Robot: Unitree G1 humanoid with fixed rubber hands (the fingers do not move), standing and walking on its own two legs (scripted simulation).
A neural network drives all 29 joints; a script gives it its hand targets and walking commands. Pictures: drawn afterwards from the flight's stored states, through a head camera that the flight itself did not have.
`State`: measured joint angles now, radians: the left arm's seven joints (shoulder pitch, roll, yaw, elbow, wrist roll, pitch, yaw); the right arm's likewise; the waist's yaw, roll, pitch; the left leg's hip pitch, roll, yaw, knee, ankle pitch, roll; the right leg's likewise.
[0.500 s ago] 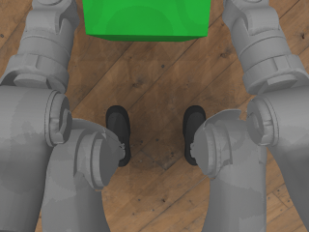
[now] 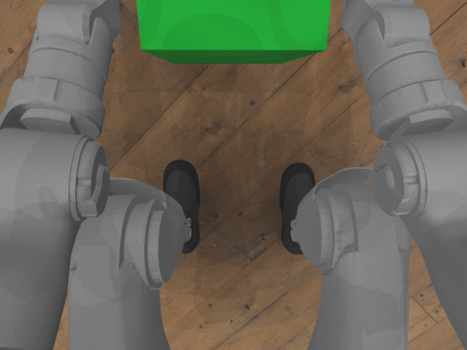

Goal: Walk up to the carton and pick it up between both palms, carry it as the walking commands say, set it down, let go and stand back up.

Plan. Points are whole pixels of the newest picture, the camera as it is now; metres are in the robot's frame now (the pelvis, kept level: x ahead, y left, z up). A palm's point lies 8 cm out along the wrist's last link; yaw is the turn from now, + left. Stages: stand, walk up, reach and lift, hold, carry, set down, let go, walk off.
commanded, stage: reach and lift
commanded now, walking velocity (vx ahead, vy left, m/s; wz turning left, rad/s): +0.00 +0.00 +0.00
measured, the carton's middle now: out of the picture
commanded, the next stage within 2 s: none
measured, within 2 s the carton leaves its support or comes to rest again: leaves its support in 0.06 s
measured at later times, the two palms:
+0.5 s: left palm out of the picture +0.55 +0.12 -0.14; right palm out of the picture +0.54 -0.17 -0.12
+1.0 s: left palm out of the picture +0.54 +0.13 -0.09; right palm out of the picture +0.52 -0.16 -0.08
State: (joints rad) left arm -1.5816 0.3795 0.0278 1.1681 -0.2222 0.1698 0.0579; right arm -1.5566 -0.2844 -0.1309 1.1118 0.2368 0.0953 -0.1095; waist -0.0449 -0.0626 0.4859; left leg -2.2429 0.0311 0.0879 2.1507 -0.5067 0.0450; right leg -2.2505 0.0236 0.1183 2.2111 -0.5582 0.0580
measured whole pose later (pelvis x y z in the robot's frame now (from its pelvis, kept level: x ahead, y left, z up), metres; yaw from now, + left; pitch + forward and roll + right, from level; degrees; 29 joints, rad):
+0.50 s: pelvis -0.02 +0.00 +0.00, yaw +0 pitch +26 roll +3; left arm -1.55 0.39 0.02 1.08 -0.21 0.31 0.13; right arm -1.58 -0.22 -0.18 1.03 0.23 0.23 -0.22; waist -0.08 -0.06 0.52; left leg -2.13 0.02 0.08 2.15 -0.47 0.03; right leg -2.14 0.02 0.12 2.22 -0.53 0.06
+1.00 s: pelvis -0.02 +0.00 +0.03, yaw -1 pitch +22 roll +2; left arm -1.40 0.36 0.02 0.84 -0.17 0.42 0.15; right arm -1.36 -0.11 -0.32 0.71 0.12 0.35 -0.23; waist -0.06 -0.06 0.53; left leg -1.98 0.02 0.08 2.12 -0.52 0.04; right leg -1.98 0.02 0.12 2.17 -0.58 0.06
